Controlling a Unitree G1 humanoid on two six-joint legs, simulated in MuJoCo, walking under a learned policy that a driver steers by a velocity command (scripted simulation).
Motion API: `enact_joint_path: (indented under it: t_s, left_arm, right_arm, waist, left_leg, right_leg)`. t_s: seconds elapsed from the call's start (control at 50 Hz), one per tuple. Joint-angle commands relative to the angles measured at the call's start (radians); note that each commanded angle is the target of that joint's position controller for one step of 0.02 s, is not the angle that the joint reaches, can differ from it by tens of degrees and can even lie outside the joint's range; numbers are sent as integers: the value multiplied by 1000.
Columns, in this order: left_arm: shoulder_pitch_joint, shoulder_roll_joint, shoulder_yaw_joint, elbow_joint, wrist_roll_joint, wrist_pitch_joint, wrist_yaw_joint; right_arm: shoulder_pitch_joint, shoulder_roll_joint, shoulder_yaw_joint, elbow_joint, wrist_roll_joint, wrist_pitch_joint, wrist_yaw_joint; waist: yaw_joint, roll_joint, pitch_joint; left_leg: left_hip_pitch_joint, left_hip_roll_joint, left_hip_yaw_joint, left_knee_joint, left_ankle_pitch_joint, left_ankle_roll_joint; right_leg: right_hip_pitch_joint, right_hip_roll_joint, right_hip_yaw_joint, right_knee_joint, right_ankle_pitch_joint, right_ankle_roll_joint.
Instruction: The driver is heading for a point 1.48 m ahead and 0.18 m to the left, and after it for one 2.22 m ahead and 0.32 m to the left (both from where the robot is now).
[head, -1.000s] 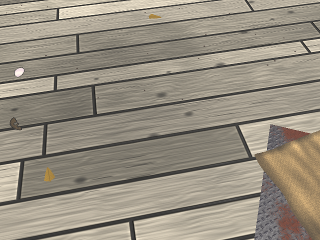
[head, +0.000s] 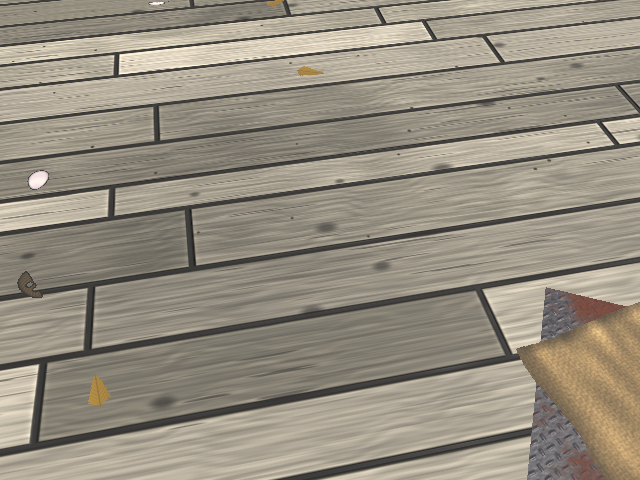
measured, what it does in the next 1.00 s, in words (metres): shifts its weight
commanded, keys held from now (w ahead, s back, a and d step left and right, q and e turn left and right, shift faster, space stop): no key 0.70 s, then w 0.30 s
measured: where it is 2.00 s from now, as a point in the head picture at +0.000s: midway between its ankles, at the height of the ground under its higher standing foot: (318, 455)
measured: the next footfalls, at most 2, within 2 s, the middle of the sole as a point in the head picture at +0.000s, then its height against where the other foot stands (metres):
right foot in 1.42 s outside the picture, level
left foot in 1.96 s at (263, 376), level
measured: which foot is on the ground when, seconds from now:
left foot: down 0.00-1.00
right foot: down 0.00-0.98, up 1.00-1.00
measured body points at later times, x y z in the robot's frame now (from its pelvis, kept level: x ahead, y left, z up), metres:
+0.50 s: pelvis +0.00 +0.00 +0.00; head +0.01 +0.00 +0.45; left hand +0.03 +0.24 -0.15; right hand +0.01 -0.24 -0.16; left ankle +0.00 +0.13 -0.74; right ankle +0.00 -0.11 -0.74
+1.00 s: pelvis +0.05 +0.03 -0.01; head +0.06 +0.05 +0.44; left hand +0.03 +0.28 -0.17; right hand +0.05 -0.22 -0.15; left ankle +0.02 +0.12 -0.74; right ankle +0.00 -0.11 -0.73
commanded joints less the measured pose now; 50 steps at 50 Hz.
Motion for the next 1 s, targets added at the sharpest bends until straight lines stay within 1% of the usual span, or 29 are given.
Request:
enact_joint_path:
  t_s: [0.02, 0.34, 0.7, 0.72, 0.74, 0.76, 0.78, 0.8, 0.82, 0.84, 0.86, 0.88, 0.9, 0.92, 0.94, 0.96, 0.98, 1.0]
  left_arm:
    - [13, 101, 14, -23, 0, -8, 3]
    - [60, 85, 3, -2, -2, -8, 5]
    - [107, 70, -4, 2, -4, -9, 8]
    - [128, 60, -6, 13, -3, -8, 9]
    - [135, 73, -1, 15, -9, -6, 11]
    - [139, 95, 7, 11, -17, -5, 14]
    - [141, 102, 11, 3, -20, -10, 14]
    - [153, 107, 13, -2, -24, -21, 12]
    - [182, 117, 19, -1, -29, -35, 8]
    - [221, 135, 26, 5, -31, -47, 4]
    - [250, 158, 36, 10, -32, -55, 0]
    - [245, 165, 39, 4, -30, -61, -2]
    - [208, 160, 38, -15, -27, -66, -3]
    - [157, 158, 36, -37, -30, -68, -5]
    - [83, 161, 35, -63, -41, -66, -8]
    - [29, 148, 33, -88, -45, -65, -10]
    - [-5, 92, 20, -108, -37, -74, -15]
    - [-7, 50, 10, -153, -38, -98, -14]
  right_arm:
    - [34, -97, -13, -20, 0, -7, -4]
    - [97, -74, -3, -5, 2, -10, -5]
    - [139, -58, 2, -7, 5, -10, -6]
    - [160, -46, 4, 5, 4, -9, -6]
    - [166, -52, 1, 7, 10, -6, -9]
    - [159, -66, -5, -1, 15, -7, -11]
    - [146, -70, -6, -14, 17, -12, -12]
    - [136, -60, -5, -26, 20, -24, -10]
    - [123, -46, -3, -37, 23, -39, -4]
    - [105, -30, -1, -51, 23, -55, 3]
    - [94, -8, 2, -62, 26, -69, 12]
    - [82, -9, 1, -71, 29, -79, 20]
    - [89, -16, -2, -73, 32, -87, 27]
    - [120, -12, -3, -66, 35, -93, 30]
    - [194, -3, -4, -41, 39, -97, 30]
    - [279, -27, -15, -4, 32, -97, 27]
    - [412, -96, -38, 32, 24, -95, 23]
    - [525, -235, -72, 44, 26, -101, 35]
  waist:
    - [1, -4, -10]
    - [4, -1, 0]
    - [4, 1, 6]
    - [4, -2, -19]
    - [6, -8, -3]
    - [9, -16, 30]
    - [13, -24, 75]
    - [18, -40, 103]
    - [31, -67, 112]
    - [44, -107, 102]
    - [46, -163, 84]
    - [40, -173, 89]
    - [17, -158, 93]
    - [-16, -152, 94]
    - [-68, -152, 100]
    - [-104, -102, 98]
    - [-141, 74, 46]
    - [-155, 356, 4]
  left_leg:
    - [-26, 18, -12, -83, 99, 20]
    - [-40, 13, -11, -87, 92, 22]
    - [-45, 10, -12, -84, 105, 27]
    - [-35, -2, 1, -85, 10, 29]
    - [-56, -22, 17, -65, -141, 40]
    - [-100, -30, 20, -44, -299, 56]
    - [-151, -24, 9, -30, -391, 72]
    - [-195, -14, -2, -8, -404, 84]
    - [-239, -11, -2, 37, -362, 86]
    - [-284, -18, 22, 110, -292, 83]
    - [-305, -31, 54, 202, -209, 81]
    - [-289, -16, 37, 258, -171, 96]
    - [-258, -4, 25, 264, -177, 114]
    - [-186, -2, 30, 194, -193, 132]
    - [-38, -10, 42, 38, -166, 147]
    - [120, -14, 21, -53, -95, 140]
    - [288, 120, -187, -145, -119, 163]
    - [401, 344, -602, -304, -189, 287]
  right_leg:
    - [-5, -43, 41, -99, 103, -27]
    - [-14, -39, 34, -103, 96, -25]
    - [-17, -36, 26, -94, 114, -21]
    - [-8, -27, 18, -101, 9, -24]
    - [-26, -15, 13, -96, -165, -36]
    - [-65, -17, 25, -96, -348, -56]
    - [-105, -40, 60, -113, -465, -78]
    - [-115, -76, 113, -134, -516, -102]
    - [-87, -122, 183, -162, -533, -131]
    - [-38, -185, 278, -205, -554, -165]
    - [-3, -262, 398, -264, -583, -207]
    - [-37, -315, 485, -303, -574, -239]
    - [-76, -324, 488, -311, -539, -239]
    - [-124, -301, 434, -300, -501, -216]
    - [-214, -249, 340, -261, -449, -176]
    - [-307, -170, 227, -163, -340, -128]
    - [-432, -69, 69, 135, -184, -64]
    - [-617, 35, -57, 427, -201, -25]
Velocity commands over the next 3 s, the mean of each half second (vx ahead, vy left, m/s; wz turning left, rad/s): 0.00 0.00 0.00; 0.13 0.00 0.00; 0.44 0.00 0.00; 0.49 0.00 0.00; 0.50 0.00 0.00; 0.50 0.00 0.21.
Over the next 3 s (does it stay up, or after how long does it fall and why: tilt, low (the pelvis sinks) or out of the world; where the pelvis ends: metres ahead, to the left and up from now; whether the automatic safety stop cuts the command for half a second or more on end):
stays up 1.15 0.04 0.00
